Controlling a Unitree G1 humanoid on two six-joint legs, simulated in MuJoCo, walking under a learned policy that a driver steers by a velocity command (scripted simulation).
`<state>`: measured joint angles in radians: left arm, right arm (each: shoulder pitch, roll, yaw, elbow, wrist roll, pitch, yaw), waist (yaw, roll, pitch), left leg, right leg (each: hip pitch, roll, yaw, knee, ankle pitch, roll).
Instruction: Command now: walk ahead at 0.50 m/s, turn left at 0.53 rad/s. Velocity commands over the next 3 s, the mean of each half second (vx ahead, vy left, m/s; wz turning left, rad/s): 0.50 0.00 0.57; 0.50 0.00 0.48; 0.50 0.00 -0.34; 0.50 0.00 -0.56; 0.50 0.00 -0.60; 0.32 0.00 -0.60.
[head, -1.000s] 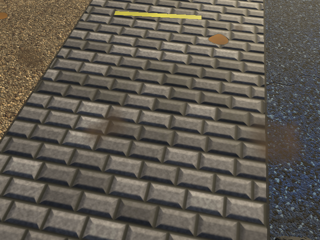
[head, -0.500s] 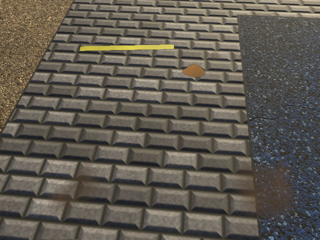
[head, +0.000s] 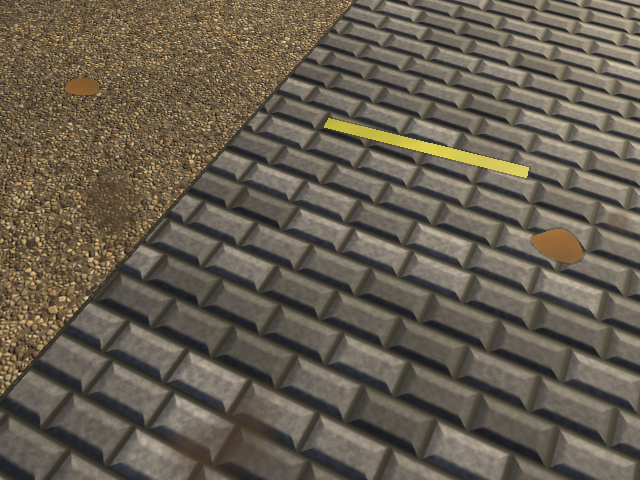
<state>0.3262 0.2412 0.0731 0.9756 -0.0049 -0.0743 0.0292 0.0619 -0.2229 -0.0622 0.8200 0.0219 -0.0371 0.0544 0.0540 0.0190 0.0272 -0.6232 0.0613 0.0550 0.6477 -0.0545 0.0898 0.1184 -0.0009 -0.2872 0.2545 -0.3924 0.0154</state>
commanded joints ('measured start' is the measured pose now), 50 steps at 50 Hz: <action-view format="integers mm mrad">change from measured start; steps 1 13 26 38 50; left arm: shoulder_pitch -29 -193 -223 -115 -1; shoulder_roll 214 110 186 154 255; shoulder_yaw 47 16 39 32 42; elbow -58 -222 -283 -221 -124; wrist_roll -10 21 7 10 -39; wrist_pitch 15 -42 -83 -54 1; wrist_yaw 13 -13 -44 -35 -39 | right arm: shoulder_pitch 45 178 263 170 -20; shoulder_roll -124 -189 -160 -112 -136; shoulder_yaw -43 -58 -49 -31 -24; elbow -79 -86 -94 -209 -270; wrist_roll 8 -7 -1 3 -5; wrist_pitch -9 -42 -10 14 -28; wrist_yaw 11 -56 -78 -57 -11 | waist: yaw -105 -38 -11 -41 -45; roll -121 -10 109 -96 -114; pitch -40 -48 -124 -21 12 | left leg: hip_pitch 145 402 474 -110 140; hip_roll -94 86 16 69 -38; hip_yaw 88 -346 -433 -161 -17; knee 4 -437 -85 431 -114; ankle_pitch -144 191 117 -189 -108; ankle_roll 59 220 61 -86 -18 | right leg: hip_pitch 5 -736 -331 -231 -95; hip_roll -293 -112 -19 -276 -285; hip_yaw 45 337 351 413 280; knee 240 721 172 -99 37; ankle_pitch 1196 161 355 372 712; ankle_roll -115 37 -62 -221 -174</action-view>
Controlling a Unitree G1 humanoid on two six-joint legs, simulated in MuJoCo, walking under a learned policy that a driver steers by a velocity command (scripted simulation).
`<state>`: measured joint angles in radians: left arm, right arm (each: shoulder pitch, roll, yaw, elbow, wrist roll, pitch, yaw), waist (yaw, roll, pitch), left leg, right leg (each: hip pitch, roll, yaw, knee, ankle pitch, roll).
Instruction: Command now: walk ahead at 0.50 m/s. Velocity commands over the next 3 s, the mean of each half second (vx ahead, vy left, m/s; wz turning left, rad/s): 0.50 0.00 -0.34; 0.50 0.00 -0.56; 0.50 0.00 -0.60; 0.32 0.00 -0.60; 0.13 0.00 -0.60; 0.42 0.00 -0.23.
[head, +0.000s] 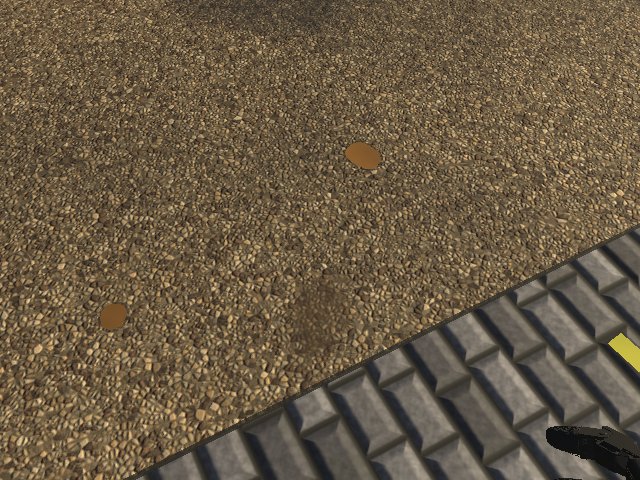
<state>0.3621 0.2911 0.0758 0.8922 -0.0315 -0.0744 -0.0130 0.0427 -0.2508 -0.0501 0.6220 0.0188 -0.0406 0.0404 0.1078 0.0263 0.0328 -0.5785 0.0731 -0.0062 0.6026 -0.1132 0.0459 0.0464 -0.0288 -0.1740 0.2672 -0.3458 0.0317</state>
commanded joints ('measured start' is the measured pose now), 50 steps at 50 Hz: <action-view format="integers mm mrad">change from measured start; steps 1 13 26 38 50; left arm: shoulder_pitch -48 -89 -283 -127 -15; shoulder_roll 199 49 72 133 149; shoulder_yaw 34 9 11 34 45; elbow -33 -94 -228 -233 -206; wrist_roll -16 2 10 21 8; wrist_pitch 5 43 41 0 34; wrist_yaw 6 12 -53 0 34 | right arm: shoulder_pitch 130 164 245 144 -66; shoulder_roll -145 -108 -234 -128 -150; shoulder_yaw -58 -51 -91 -46 -42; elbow -32 94 168 68 -1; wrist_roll -7 -41 6 -33 -6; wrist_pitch -27 -79 -17 -61 -95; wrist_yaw -2 -35 -68 -55 -14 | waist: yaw -179 -86 -104 -127 -68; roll -116 52 58 -56 -157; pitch -73 -18 -7 -85 -39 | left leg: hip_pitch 299 412 677 -36 132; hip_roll -82 199 233 40 -72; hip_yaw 71 -9 231 -60 -72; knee -128 -471 -223 443 -119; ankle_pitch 10 117 678 -149 64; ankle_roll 50 149 65 -83 -64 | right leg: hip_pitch -59 -726 -602 -244 -186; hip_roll -220 -126 9 -130 -117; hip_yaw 129 280 62 493 587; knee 173 848 402 -36 125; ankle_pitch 788 186 148 446 250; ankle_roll -163 -12 -137 -333 -224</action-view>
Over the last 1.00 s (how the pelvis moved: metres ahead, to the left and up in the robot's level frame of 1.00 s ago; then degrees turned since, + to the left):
0.54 0.12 0.01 32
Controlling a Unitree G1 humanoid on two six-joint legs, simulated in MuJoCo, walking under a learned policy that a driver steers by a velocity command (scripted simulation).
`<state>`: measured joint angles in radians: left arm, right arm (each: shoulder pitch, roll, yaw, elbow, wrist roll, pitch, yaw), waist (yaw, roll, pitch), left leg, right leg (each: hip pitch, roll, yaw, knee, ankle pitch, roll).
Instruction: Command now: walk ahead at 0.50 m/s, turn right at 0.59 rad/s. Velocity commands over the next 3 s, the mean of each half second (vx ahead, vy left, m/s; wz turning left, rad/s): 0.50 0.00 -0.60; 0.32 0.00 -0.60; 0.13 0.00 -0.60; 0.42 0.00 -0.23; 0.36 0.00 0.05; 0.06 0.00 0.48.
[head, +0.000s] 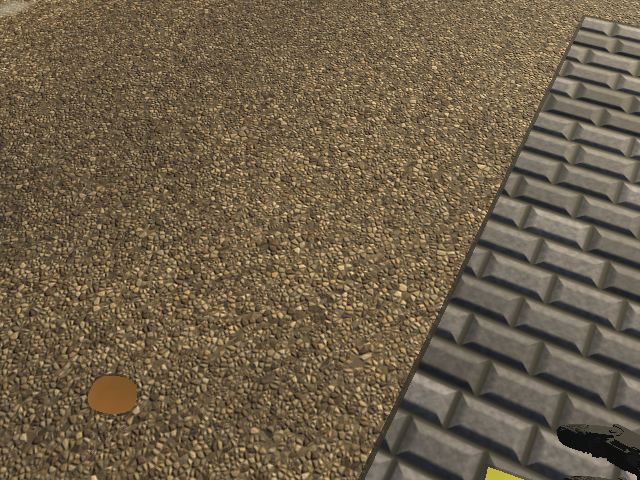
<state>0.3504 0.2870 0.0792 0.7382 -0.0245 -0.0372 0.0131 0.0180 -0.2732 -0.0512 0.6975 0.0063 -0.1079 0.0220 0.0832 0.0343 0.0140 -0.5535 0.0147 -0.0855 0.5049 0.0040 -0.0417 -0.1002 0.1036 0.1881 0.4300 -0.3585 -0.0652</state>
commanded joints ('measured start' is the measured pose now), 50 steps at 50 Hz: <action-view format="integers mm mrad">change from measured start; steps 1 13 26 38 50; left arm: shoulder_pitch -21 -105 -321 -155 -146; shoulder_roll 142 67 73 162 145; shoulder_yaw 38 11 8 35 32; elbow -60 -159 -242 -185 -151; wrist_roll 1 -2 3 25 5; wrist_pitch -1 17 5 -17 47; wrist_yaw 8 -14 -75 -20 26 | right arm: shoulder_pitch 26 210 282 203 82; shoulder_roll -137 -117 -238 -147 -151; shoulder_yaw -50 -45 -72 -25 -32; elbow -59 32 105 -7 -49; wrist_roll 5 -12 21 -26 -20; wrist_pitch -33 -15 42 17 23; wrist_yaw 2 -19 -34 -30 -15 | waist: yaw -83 -103 -128 -124 -116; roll -173 58 60 -52 -164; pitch -39 -1 29 -81 -109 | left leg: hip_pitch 194 443 646 -26 231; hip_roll -19 246 265 76 -28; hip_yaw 24 -77 255 31 2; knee -57 -338 -188 577 -89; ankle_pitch -59 -84 507 -346 34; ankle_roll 45 233 156 -23 23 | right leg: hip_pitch -45 -633 -479 -117 -98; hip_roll -231 -219 -119 -272 -154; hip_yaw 228 -78 -274 105 216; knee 11 696 206 -119 145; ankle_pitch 291 95 211 848 447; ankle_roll -110 70 -17 -238 -65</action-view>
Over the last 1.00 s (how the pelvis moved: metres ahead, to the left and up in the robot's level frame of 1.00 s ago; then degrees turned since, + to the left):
0.53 -0.11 0.00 -32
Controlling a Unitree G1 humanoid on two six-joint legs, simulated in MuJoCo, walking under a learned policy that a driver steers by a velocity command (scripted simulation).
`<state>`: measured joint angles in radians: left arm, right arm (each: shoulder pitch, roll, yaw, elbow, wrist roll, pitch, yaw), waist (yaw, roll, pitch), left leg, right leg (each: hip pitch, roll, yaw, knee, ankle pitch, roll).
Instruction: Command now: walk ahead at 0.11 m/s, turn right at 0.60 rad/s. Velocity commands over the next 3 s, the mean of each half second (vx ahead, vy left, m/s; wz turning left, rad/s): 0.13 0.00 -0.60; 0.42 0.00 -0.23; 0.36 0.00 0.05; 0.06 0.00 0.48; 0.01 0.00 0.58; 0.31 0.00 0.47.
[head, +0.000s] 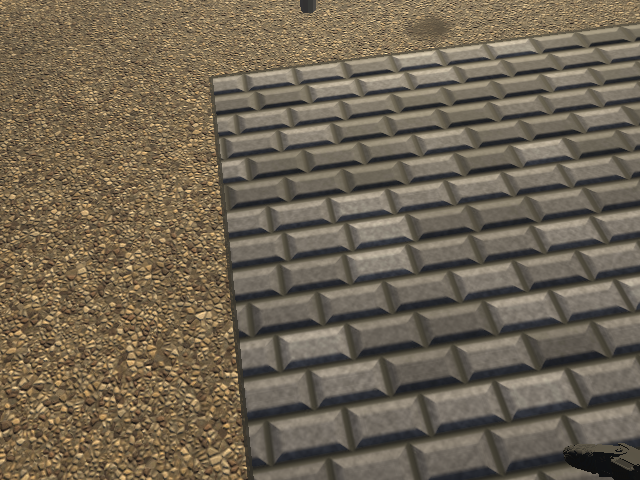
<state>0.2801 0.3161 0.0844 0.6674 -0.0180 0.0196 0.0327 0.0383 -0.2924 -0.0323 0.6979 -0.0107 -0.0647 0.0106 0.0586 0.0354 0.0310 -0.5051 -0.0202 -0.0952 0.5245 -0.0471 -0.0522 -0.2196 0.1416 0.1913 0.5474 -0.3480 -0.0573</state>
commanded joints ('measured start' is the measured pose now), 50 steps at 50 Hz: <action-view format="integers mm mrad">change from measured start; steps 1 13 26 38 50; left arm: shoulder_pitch -60 -53 52 204 118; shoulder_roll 64 67 142 126 123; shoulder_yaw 10 7 21 10 -4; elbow -96 -108 -45 55 41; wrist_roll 12 3 21 9 -31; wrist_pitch -15 39 -66 -79 -109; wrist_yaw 5 -1 -23 -8 -21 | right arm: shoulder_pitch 102 36 -29 -167 311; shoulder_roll -181 -138 -152 -57 -147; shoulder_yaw -62 -60 -82 -40 -64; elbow -54 -58 -61 -58 64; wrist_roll -20 -10 35 32 27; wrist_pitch -25 62 -8 -26 -32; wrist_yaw -13 -45 2 43 25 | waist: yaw -90 -69 -33 47 -171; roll -83 123 -201 -153 142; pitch -196 -151 56 83 -232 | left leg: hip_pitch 350 334 -416 -216 801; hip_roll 149 295 95 62 371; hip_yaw -88 -12 26 91 -496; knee -106 -235 479 72 -238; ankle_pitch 330 123 -272 100 -361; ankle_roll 92 294 67 14 329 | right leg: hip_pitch -44 -258 191 217 -543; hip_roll -126 -184 -446 -353 -143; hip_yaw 155 -166 353 19 -22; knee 187 427 -405 -396 813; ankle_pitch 278 -64 -276 217 -145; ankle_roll -27 136 -207 -136 33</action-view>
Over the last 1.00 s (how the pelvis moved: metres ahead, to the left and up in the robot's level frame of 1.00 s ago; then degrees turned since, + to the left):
0.49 -0.11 -0.01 -37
